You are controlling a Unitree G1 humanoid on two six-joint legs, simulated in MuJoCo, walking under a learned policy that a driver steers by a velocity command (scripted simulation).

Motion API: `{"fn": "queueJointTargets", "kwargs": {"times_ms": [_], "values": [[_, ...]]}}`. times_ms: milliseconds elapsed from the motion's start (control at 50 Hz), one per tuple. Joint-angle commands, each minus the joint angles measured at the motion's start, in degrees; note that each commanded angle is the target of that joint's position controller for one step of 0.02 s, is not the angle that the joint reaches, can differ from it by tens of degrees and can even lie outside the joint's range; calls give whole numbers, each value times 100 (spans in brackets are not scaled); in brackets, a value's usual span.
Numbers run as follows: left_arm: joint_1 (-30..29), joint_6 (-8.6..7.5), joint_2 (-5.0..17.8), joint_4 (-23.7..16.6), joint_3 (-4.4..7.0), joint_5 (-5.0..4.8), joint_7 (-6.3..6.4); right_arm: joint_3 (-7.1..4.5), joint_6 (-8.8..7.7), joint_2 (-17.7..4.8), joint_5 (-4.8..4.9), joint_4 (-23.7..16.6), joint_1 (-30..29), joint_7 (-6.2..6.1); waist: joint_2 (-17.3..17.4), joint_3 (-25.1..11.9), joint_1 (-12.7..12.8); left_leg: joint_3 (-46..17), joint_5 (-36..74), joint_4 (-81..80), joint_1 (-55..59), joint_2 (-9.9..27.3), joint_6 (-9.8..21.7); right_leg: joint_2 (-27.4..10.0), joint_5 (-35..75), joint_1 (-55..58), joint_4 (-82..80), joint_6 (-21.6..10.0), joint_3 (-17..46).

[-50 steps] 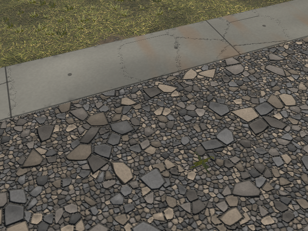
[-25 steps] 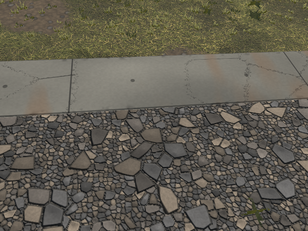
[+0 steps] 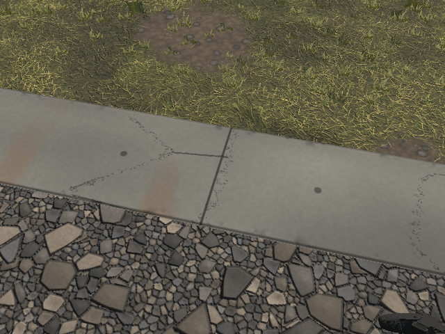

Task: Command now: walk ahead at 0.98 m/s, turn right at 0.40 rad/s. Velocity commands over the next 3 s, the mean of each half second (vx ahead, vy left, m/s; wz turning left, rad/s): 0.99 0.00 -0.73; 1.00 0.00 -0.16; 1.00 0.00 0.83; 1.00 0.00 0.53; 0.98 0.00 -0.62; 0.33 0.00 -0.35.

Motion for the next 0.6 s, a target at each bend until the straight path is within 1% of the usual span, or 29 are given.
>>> {"fn": "queueJointTargets", "kwargs": {"times_ms": [20, 40, 60, 80, 100, 120, 140, 160, 180, 200, 220, 240, 260, 280, 300, 320, 340, 360, 400, 420, 440, 460, 480, 500, 520, 540, 560, 580, 600], "values": [[-909, -179, 678, -690, 112, -25, -4, 158, -66, -99, 106, -637, -419, 129, -510, 632, -554, 101, 734, -1691, 940, 106, -267, -1163, 164, -1575, -1756, -966, 1628], [-844, -192, 846, -702, 157, -61, -39, 163, -73, -135, 165, -631, -516, 153, -520, 567, -499, 284, 1020, -1894, 1648, -62, -288, -1176, 532, -1852, -1884, -927, 1564], [-726, -203, 946, -695, 183, -102, -78, 138, -73, -221, 196, -612, -535, 132, -508, 515, -465, 339, 1274, -2026, 1972, -140, -289, -1267, 908, -1770, -1883, -893, 1608], [-608, -197, 968, -666, 186, -140, -104, 106, -75, -313, 200, -595, -551, 85, -466, 489, -433, 312, 1386, -2257, 2053, -162, -280, -1320, 1277, -1449, -1703, -825, 1611], [-465, -178, 975, -613, 182, -159, -110, 64, -84, -400, 185, -569, -510, 27, -386, 387, -433, 307, 1310, -2532, 2179, -214, -253, -1338, 1752, -1054, -1359, -737, 1584], [-343, -158, 1040, -555, 190, -162, -107, -5, -100, -521, 152, -470, -235, -49, -276, 121, -559, 363, 1032, -2794, 2580, -372, -196, -1236, 2650, -703, -652, -629, 1453], [-258, -135, 1125, -504, 211, -160, -113, -101, -127, -673, 105, -243, 451, -139, -104, -347, -866, 444, 731, -2929, 3434, -503, -120, -967, 3340, -654, 555, -515, 1204], [-373, -155, 1101, -549, 213, -188, -128, -220, -163, -924, 33, -91, 1346, -263, -127, -862, -1332, 50, 361, -2799, 4705, 16, 7, -705, 2843, -1449, 2048, -390, 1083], [-520, -198, 397, -753, 41, -141, -102, -373, -151, -1449, -83, 6, 2563, -393, 685, -1733, -1695, -1750, -1839, -3072, 5848, 1684, 164, -394, 4, -2340, 4060, -347, 720], [-102, -149, 123, -1071, -51, -412, -66, -434, -86, -1669, -87, -16, 2289, -387, 1825, -2152, -1188, -4562, -3398, -4452, 5900, 2641, 591, -206, -1031, -3429, 5420, -322, 370], [-519, -26, 386, -957, -29, -248, -27, -373, -49, -1138, -6, -81, 1657, -373, 948, -1117, -1025, -4144, -3509, -4597, 5114, 2337, 625, -647, -438, -3944, 5775, -355, 295], [-910, 39, 404, -968, -17, -127, -85, -278, -73, -704, 70, -80, 1371, -336, 399, -531, -972, -3064, -2456, -4467, 4494, 2065, 568, -843, -87, -3972, 5572, -335, 232], [-1085, 96, 328, -963, -21, -88, -147, -237, -96, -523, 61, 22, 1297, -298, 150, -186, -839, -2267, -1316, -4536, 3956, 1819, 497, -993, 44, -3801, 5367, -271, 244], [-1176, 177, 238, -992, -23, -17, -210, -205, -127, -419, 92, 143, 1325, -302, 221, 23, -696, -1628, -706, -4633, 3603, 1585, 393, -1105, 49, -3688, 5223, -230, 259], [-1225, 271, 119, -1056, -48, 27, -260, -195, -181, -369, 157, 281, 1397, -291, 457, 167, -576, -1198, -246, -4704, 3395, 1530, 333, -1196, 53, -3667, 5133, -181, 233], [-1439, 348, 48, -1162, -68, 42, -294, -182, -236, -273, 232, 411, 1480, -262, 433, 281, -521, -827, 317, -4766, 3366, 1466, 273, -1262, 107, -3797, 5091, -173, 200], [-1678, 396, 12, -1288, -86, 59, -330, -168, -278, -201, 282, 519, 1572, -240, 409, 344, -493, -470, 872, -4830, 3391, 1429, 245, -1275, 260, -3956, 5072, -165, 142], [-1904, 420, 13, -1408, -105, 71, -364, -160, -305, -170, 290, 583, 1585, -227, 340, 368, -451, -99, 1369, -4899, 3394, 1373, 217, -1264, 488, -4043, 4993, -165, 63], [-2307, 408, 28, -1652, -163, 67, -430, -165, -354, -219, 277, 685, 1458, -246, 365, 495, -310, 675, 2147, -5053, 3192, 1151, 119, -1228, 1121, -3880, 4409, -196, -114], [-2504, 403, 71, -1750, -191, 49, -467, -179, -363, -294, 268, 718, 1371, -264, 309, 599, -256, 999, 2276, -5167, 3071, 1056, 76, -1201, 1397, -3685, 3923, -228, -236], [-2713, 401, 113, -1807, -221, 42, -512, -195, -361, -381, 266, 769, 1399, -282, 130, 680, -273, 1310, 2473, -5297, 3022, 936, 15, -1113, 1626, -3393, 3375, -297, -506], [-2945, 398, 115, -1883, -260, 45, -555, -213, -357, -500, 261, 819, 1464, -301, 54, 807, -302, 1548, 2827, -5385, 2962, 906, -16, -1025, 1776, -3052, 2836, -394, -762], [-3085, 393, 142, -1893, -277, 41, -573, -223, -342, -595, 261, 876, 1586, -321, -35, 850, -330, 1775, 3822, -5278, 3044, 827, -83, -799, 1807, -2671, 2445, -505, -1074], [-3072, 384, 210, -1877, -274, 38, -573, -253, -319, -783, 256, 896, 1777, -350, 33, 697, -303, 1836, 5205, -4948, 3285, 872, -128, -548, 1756, -2268, 2247, -601, -1308], [-2820, 377, 332, -1793, -246, 22, -548, -296, -260, -980, 245, 894, 1878, -393, 189, 471, -142, 1857, 6452, -4432, 3589, 939, -169, -315, 1570, -1900, 2177, -682, -1438], [-2295, 367, 507, -1663, -188, 12, -506, -354, -172, -1209, 221, 858, 1824, -445, 352, 118, 203, 1820, 7297, -3627, 3753, 1064, -186, -139, 1299, -1326, 2126, -775, -1421], [-1334, 355, 726, -1406, -88, 10, -445, -409, -65, -1396, 187, 774, 1602, -478, 451, -369, 710, 1726, 7728, -2387, 3616, 1197, -132, -2, 1016, -330, 2131, -909, -1279], [-42, 333, 991, -993, 70, 19, -341, -426, 23, -1435, 156, 645, 1351, -472, 329, -951, 1235, 1574, 7112, -652, 2954, 1204, -53, 62, 831, 1200, 1794, -1107, -893], [7, 371, 1233, -807, 212, -6, -175, -373, 40, -1109, 86, 716, 1495, -382, -383, -805, 977, 1513, 2191, 1431, 1577, 407, -119, -283, 332, 2187, 1499, -1255, -140]]}}
Next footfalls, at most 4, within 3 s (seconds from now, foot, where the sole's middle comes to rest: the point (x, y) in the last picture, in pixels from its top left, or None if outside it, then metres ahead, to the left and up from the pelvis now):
0.16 left None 0.33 0.15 -0.77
0.60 right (298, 280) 0.68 -0.16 -0.77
1.06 left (331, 177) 1.11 -0.30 -0.77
1.58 right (376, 122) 1.55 -0.57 -0.88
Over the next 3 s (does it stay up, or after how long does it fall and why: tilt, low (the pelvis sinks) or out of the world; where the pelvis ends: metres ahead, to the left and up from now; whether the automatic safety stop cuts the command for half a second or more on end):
stays up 2.51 -0.43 -0.12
